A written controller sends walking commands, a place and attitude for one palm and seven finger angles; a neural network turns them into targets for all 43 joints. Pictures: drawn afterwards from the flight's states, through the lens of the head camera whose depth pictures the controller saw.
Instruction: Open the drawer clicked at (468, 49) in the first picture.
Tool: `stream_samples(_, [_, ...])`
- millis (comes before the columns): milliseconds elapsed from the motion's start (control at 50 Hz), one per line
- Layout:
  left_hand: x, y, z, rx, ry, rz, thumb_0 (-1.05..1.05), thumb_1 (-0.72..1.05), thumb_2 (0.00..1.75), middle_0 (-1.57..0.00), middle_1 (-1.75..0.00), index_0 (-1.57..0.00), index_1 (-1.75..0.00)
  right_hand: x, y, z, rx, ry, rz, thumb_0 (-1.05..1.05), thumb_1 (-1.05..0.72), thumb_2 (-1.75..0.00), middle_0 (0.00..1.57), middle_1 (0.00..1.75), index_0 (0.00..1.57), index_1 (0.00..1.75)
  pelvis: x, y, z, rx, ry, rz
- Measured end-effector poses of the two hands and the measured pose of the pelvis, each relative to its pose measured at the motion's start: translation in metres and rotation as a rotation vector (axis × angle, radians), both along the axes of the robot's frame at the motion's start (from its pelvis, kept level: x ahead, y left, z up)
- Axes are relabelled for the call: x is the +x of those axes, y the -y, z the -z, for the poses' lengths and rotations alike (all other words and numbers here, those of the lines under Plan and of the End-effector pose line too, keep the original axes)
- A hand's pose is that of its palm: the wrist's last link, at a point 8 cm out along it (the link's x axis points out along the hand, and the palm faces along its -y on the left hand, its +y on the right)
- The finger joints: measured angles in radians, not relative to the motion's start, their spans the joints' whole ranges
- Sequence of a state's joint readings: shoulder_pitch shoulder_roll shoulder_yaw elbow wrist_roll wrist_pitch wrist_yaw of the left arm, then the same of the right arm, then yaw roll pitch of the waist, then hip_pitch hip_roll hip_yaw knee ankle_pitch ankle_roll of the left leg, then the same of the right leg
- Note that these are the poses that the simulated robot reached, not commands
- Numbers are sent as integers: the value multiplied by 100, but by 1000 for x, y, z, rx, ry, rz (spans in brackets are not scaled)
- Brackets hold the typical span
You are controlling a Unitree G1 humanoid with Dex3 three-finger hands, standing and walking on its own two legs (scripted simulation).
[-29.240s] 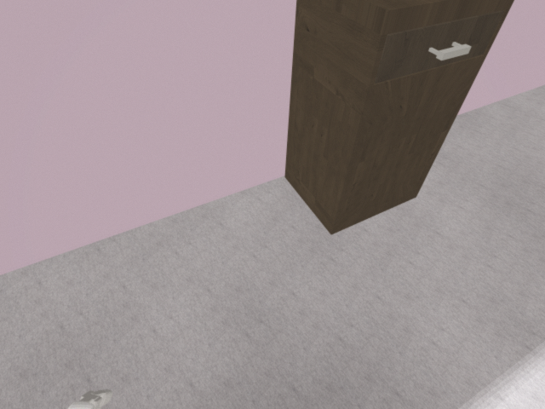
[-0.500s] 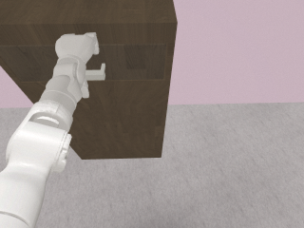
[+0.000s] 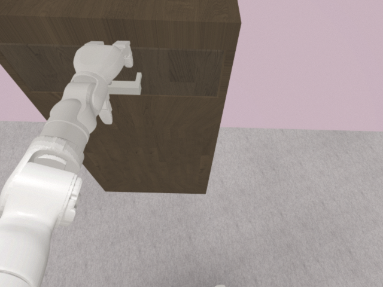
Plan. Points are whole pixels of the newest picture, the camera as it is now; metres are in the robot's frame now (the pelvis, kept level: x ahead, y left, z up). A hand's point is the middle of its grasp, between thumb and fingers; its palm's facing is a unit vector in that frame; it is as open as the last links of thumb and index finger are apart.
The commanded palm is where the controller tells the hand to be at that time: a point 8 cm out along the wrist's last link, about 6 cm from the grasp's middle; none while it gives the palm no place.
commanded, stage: move the hooked fingers above the handle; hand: left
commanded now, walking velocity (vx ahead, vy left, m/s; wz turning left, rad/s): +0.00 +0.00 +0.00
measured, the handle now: (116, 81) +0.57 +0.15 +0.07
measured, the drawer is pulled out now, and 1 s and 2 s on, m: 0.00 0.00 0.00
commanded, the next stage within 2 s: lower the fingers behind the handle in 0.72 s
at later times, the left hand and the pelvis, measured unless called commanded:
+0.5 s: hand (104, 91) +0.50 +0.15 +0.11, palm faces -0.12 -0.02 -0.99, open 13.8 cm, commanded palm +0.50 +0.15 +0.18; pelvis +0.00 +0.01 +0.00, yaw +0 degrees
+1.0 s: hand (110, 77) +0.52 +0.14 +0.13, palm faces -0.06 -0.01 -1.00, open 13.5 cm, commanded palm +0.50 +0.17 +0.17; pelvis -0.02 +0.00 +0.00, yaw -4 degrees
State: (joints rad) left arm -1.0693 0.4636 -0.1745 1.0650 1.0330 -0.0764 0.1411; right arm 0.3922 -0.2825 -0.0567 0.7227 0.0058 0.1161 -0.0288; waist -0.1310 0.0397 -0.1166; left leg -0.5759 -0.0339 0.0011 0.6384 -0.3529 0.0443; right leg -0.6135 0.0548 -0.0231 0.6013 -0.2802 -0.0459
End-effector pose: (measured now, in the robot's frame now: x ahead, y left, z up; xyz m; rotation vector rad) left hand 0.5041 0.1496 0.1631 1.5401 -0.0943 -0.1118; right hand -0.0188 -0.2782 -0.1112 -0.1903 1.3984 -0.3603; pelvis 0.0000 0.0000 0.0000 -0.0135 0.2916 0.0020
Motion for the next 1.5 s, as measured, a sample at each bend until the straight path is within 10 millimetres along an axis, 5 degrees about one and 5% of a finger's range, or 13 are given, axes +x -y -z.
stream_samples(180, [-1, 0, -9, -23, -4, -53, 0, -49, 30, -39, -122, -40, -123, 22, -22, 6, 58, 98, 25, 1, -91, -90, 20, 30, 21, 30, 1, -6, -4, 2, 26, 30])
stream_samples(300, [-5, -18, -27, 13, 15, -108, 0, -49, 30, -35, -121, -36, -121, 36, -32, 7, 83, 139, 8, 1, -91, -90, 20, 30, 21, 30, -1, -9, -5, 4, 43, 34])
stream_samples(380, [-11, -28, -21, 43, -40, -128, 0, -49, 30, -33, -120, -34, -121, 42, -31, 5, 81, 138, -16, 1, -91, -90, 20, 30, 21, 30, -2, -10, -6, 4, 51, 20])
stream_samples(540, [-17, 5, 0, -11, -79, 71, -1, -49, 30, -33, -120, -32, -120, 45, -17, -3, 16, 126, -47, 1, -91, -90, 20, 30, 21, 30, -2, -13, -4, -1, 46, -3])
stream_samples(740, [-4, 24, -14, -57, 92, 49, 0, -49, 30, -49, -127, -36, -125, 29, -24, 7, 42, 93, -15, 1, -91, -90, 20, 30, 20, 30, -3, -15, -1, 2, 16, 33])
stream_samples(920, [-4, 33, -25, 28, 34, -70, 0, -49, 30, -42, -123, -41, -128, 14, -34, 10, 66, 143, 64, 1, -91, -90, 20, 30, 21, 30, -17, -9, -4, 12, 43, 63])
stream_samples(1100, [-10, -24, -4, 75, -124, -179, 0, -49, 30, -34, -121, -34, -122, -18, -10, 2, -5, 108, 66, 1, -91, -90, 20, 30, 21, 30, -29, 1, -3, 16, 37, 54])
stream_samples(1220, [-23, -33, 10, 39, -104, -45, 0, -49, 30, -33, -120, -31, -121, -32, 9, -6, -53, 7, 14, 1, -91, -90, 20, 30, 21, 30, -25, 4, -1, 8, 18, 16])
stream_samples(1360, [-14, -17, 13, -9, -1, 14, 0, -49, 30, -33, -120, -31, -120, -14, 14, -8, -61, 5, -11, 1, -91, -90, 20, 30, 21, 30, -15, 1, 4, -2, -11, -5])
stream_samples(1500, [-1, -5, 17, -7, 36, -39, 0, -49, 30, -36, -124, -35, -125, 13, -8, 8, 15, 55, -10, 1, -91, -90, 20, 30, 20, 30, -5, -7, 6, -3, -35, 17])
